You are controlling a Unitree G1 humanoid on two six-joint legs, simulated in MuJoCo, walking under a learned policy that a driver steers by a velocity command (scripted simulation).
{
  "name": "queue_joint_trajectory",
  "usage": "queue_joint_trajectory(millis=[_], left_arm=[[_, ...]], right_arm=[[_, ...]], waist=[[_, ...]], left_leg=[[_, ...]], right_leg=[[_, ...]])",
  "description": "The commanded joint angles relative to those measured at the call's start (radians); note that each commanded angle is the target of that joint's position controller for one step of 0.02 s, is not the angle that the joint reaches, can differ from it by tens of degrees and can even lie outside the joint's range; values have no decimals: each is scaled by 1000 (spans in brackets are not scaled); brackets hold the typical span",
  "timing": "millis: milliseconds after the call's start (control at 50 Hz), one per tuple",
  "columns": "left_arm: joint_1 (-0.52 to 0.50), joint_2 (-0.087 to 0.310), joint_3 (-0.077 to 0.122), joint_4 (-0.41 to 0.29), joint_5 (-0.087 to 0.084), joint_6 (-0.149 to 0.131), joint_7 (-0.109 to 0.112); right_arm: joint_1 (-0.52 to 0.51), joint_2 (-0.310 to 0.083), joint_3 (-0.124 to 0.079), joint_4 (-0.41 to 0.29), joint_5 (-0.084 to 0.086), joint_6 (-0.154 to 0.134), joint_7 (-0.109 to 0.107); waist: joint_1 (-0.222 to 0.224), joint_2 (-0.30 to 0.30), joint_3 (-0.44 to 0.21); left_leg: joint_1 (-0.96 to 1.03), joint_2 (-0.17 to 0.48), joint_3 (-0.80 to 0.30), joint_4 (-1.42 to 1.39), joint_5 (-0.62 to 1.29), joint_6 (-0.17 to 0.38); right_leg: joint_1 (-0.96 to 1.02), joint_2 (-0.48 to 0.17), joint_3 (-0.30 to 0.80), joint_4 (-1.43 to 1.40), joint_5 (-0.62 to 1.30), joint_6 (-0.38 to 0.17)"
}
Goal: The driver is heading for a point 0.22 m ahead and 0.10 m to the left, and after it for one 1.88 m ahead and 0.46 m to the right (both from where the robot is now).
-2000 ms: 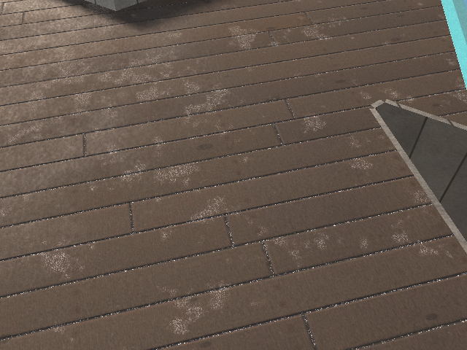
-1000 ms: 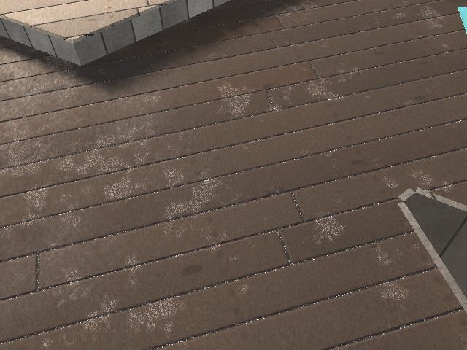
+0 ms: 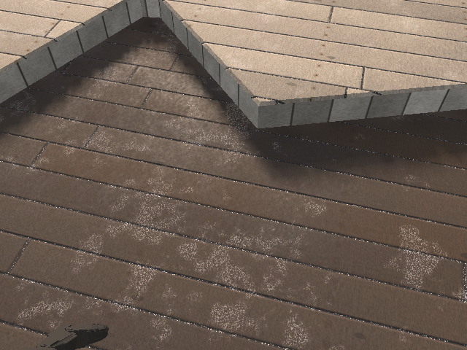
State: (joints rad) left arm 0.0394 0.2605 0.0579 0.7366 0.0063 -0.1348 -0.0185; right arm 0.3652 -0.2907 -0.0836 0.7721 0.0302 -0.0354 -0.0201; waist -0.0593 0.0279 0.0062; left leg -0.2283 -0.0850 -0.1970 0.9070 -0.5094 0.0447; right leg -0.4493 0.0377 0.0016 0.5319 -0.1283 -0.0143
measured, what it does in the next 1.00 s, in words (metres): walks ahead: left foot, then right foot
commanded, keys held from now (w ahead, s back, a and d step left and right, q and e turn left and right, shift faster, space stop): q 0.26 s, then e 0.74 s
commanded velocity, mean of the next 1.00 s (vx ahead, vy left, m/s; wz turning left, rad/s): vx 0.12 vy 0.00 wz -0.02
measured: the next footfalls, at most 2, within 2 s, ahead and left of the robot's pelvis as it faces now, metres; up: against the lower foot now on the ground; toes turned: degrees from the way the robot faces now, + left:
left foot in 0.38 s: +0.26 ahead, +0.16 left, +0.00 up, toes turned +12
right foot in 0.78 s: +0.21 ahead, -0.09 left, +0.00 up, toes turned -3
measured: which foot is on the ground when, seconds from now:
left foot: up 0.00-0.36, down 0.38-0.78, up 0.80-1.00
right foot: down 0.00-0.40, up 0.42-0.76, down 0.78-1.00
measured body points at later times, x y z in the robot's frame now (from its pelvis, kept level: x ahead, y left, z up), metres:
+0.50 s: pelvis +0.16 +0.03 +0.01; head +0.20 +0.06 +0.45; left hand +0.20 +0.32 -0.13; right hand +0.41 -0.16 -0.07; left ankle +0.22 +0.15 -0.72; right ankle +0.12 -0.13 -0.68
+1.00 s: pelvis +0.18 -0.01 +0.02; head +0.21 -0.05 +0.47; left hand +0.30 +0.27 -0.07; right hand +0.32 -0.31 -0.10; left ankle +0.19 +0.15 -0.64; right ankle +0.17 -0.09 -0.72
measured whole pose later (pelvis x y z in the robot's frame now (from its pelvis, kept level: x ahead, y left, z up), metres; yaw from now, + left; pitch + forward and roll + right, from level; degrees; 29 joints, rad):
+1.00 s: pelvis +0.18 -0.01 +0.02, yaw -6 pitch +2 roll +3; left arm 0.25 0.29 0.06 0.76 0.00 0.01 0.02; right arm 0.07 -0.31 -0.11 0.78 0.00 0.03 -0.06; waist 0.03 0.03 0.04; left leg -0.56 -0.02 -0.04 1.08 -0.36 -0.06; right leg -0.27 0.02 0.05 0.47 -0.23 -0.06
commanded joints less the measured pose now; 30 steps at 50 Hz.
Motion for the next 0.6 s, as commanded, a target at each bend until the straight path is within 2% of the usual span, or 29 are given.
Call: queue_joint_trajectory(millis=[20, 40, 60, 100, 140, 200, 240, 300, 340, 360, 380, 400, 420, 440, 460, 480, 500, 540, 600], left_arm=[[218, 133, 45, -17, -6, 20, 11], [159, 113, 35, -20, 5, 28, 12], [126, 94, 28, -18, 10, 29, 15], [107, 105, 32, -7, 11, 25, 14], [99, 147, 47, 5, 7, 25, 20], [82, 173, 57, 9, 0, 49, 35], [79, 177, 57, 12, -7, 66, 41], [132, 194, 59, 35, -25, 81, 37], [133, 204, 58, 46, -41, 87, 30], [127, 194, 52, 54, -51, 83, 27], [165, 157, 37, 73, -43, 74, 19], [180, 94, 7, 53, 1, 62, 10], [302, 28, -27, 66, 12, 65, -5], [249, 118, -2, 86, -21, 86, -6], [184, 150, 8, 63, -38, 99, -3], [164, 145, 10, 68, -34, 114, 12], [166, 157, 17, 73, -22, 134, 28], [220, 158, 26, 87, -23, 164, 42], [222, 130, 31, 77, -23, 184, 56]], right_arm=[[-42, -153, -21, -112, 3, -14, 0], [-85, -144, -25, -126, -10, -8, -1], [-91, -133, -30, -133, -19, -2, 0], [-59, -88, -25, -140, -11, 16, 2], [-84, -58, -16, -168, -10, 26, 2], [-120, -45, -7, -181, -13, 31, 19], [-169, -46, -6, -194, -14, 30, 35], [-248, -46, -7, -231, -21, 27, 55], [-237, -54, -13, -233, -27, 21, 58], [-187, -63, -19, -213, -31, 15, 52], [-134, -98, -30, -191, -42, 9, 39], [-60, -177, -39, -191, -72, 6, 20], [-110, -141, -10, -205, -91, 7, 12], [-108, -63, 8, -191, -74, 13, 21], [-148, -66, 11, -178, -61, 10, 28], [-196, -87, 5, -169, -57, 10, 28], [-241, -100, 1, -167, -55, 12, 24], [-293, -136, -14, -159, -60, 18, 9], [-317, -112, -16, -141, -54, 22, -11]], waist=[[142, -142, -112], [114, -90, -34], [82, -97, -8], [49, -137, -10], [43, -144, -26], [52, -135, -76], [69, -130, -76], [96, -122, -66], [71, -117, -69], [40, -102, -83], [18, -58, -118], [7, 74, -238], [67, 221, -371], [21, 133, -382], [24, 117, -280], [39, 83, -222], [53, 91, -169], [93, 110, -126], [91, 109, -109]], left_leg=[[-582, 104, 41, 419, 34, -27], [-536, 129, 58, 382, 84, -37], [-494, 154, 61, 336, 98, -42], [-415, 170, 101, 272, 101, -58], [-421, 173, 128, 178, 165, -74], [-359, 174, 163, 8, 348, -74], [-307, 160, 191, -102, 435, -62], [-251, 131, 199, -226, 412, -37], [-190, 100, 205, -337, 383, -7], [-86, 79, 217, -442, 475, 15], [62, 90, 201, -518, 660, 43], [297, 306, -2, -444, 1175, 106], [450, 535, -220, -399, 1351, 308], [360, 487, -176, -431, 1174, 299], [308, 424, -95, -456, 1044, 251], [243, 393, -57, -487, 918, 211], [143, 384, -25, -525, 819, 194], [-15, 368, 43, -581, 712, 195], [-50, 369, 107, -617, 550, 197]], right_leg=[[594, -412, 550, -234, -274, -194], [450, -370, 417, -246, -60, -181], [365, -339, 318, -245, 137, -172], [280, -303, 171, -257, 408, -175], [281, -308, 88, -273, 547, -194], [306, -295, -20, -275, 551, -185], [311, -282, -81, -265, 503, -166], [336, -295, -76, -217, 455, -156], [361, -301, -50, -142, 457, -143], [345, -281, -48, -80, 451, -119], [301, -226, -68, 23, 408, -75], [161, -159, -112, 216, 87, -7], [1, -107, -17, 419, -571, 62], [4, -125, 71, 464, -626, 80], [-50, -132, 66, 478, -614, 83], [-72, -139, 58, 459, -568, 87], [-44, -141, 55, 449, -507, 99], [43, -113, 14, 492, -405, 114], [38, -115, -5, 497, -341, 101]])
Velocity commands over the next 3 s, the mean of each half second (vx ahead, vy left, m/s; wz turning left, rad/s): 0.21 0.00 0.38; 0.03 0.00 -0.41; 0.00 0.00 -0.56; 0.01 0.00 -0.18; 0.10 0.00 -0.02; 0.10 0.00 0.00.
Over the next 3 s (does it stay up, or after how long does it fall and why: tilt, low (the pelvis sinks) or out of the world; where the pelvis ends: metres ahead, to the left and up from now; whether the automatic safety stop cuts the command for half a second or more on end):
stays up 0.26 -0.09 0.02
